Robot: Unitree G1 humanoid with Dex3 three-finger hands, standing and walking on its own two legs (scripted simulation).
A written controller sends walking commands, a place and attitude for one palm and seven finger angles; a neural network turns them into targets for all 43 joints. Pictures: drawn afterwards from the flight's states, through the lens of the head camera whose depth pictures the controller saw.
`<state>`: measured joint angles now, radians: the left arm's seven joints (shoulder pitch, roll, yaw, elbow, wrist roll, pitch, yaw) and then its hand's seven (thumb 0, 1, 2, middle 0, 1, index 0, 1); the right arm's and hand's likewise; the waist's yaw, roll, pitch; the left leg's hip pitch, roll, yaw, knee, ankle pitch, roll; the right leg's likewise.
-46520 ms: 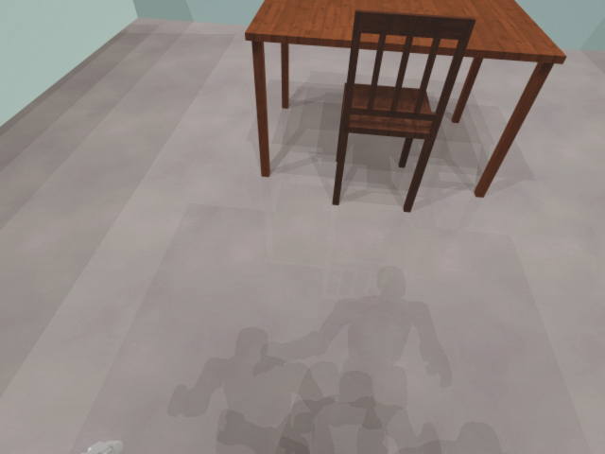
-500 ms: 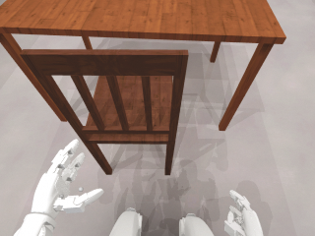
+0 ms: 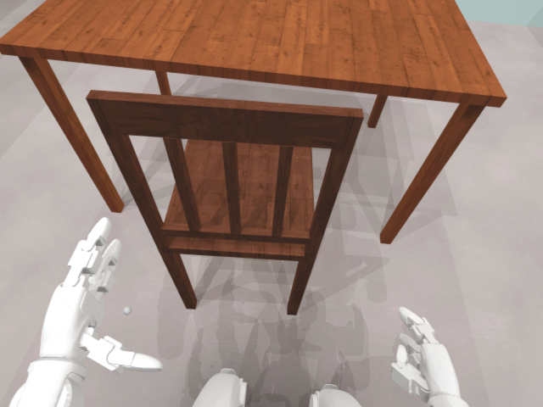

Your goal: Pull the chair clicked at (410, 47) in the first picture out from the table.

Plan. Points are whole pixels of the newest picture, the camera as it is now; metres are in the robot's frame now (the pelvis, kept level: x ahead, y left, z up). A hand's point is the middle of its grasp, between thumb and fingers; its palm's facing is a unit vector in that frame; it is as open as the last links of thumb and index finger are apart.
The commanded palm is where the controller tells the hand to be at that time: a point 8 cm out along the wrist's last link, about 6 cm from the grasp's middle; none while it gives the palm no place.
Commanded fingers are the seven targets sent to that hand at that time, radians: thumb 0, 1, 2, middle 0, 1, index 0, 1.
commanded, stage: raise the hand toward the chair's back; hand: left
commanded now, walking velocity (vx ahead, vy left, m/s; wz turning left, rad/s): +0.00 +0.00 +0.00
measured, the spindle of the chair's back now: (233, 192) +0.48 +0.11 -0.02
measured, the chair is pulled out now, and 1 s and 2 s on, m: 0.18 0.18 0.18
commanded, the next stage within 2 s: aim the fingers beside a spindle in 0.76 s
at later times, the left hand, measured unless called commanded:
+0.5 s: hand (126, 292) +0.25 +0.21 +0.05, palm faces -0.01 -1.00 -0.04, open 16.9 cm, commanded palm +0.23 +0.27 +0.06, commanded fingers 0.00 -0.50 0.30 -0.06 -0.08 -0.06 -0.08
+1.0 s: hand (139, 293) +0.25 +0.20 +0.05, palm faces +0.03 -1.00 -0.06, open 16.9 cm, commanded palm +0.24 +0.25 +0.05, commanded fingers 0.00 -0.50 0.30 -0.06 -0.08 -0.06 -0.08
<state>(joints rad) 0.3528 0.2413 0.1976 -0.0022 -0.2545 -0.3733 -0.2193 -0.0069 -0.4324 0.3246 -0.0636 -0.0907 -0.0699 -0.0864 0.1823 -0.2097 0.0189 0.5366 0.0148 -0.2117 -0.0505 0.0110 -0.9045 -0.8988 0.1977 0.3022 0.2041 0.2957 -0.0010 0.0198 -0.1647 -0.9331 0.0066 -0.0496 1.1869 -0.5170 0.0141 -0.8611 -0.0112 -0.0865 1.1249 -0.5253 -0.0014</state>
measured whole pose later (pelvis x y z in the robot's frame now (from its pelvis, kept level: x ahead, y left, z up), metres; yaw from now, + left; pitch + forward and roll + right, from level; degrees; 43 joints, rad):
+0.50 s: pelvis +0.01 +0.01 +0.01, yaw -1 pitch +15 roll -4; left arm 0.33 0.27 0.21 0.00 -0.26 -0.31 -0.25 -0.01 -0.50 0.30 -0.06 -0.08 -0.06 -0.08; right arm 0.25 -0.24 0.02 0.55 0.01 -0.20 -0.05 0.01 -0.90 -0.90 0.20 0.30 0.21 0.30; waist -0.02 0.02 -0.15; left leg -0.88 0.01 -0.03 1.13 -0.51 0.03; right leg -0.81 -0.01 -0.07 1.06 -0.51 0.02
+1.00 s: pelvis +0.00 -0.01 +0.00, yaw +0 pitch +16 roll -3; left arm 0.24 0.26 0.23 0.12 -0.27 -0.35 -0.28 -0.01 -0.50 0.30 -0.06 -0.08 -0.06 -0.08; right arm 0.21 -0.24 0.03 0.55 0.01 -0.19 -0.06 0.01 -0.90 -0.90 0.20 0.30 0.21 0.30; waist -0.01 0.03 -0.15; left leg -0.93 0.01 -0.05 1.16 -0.51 0.00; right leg -0.86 -0.01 -0.09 1.12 -0.53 -0.02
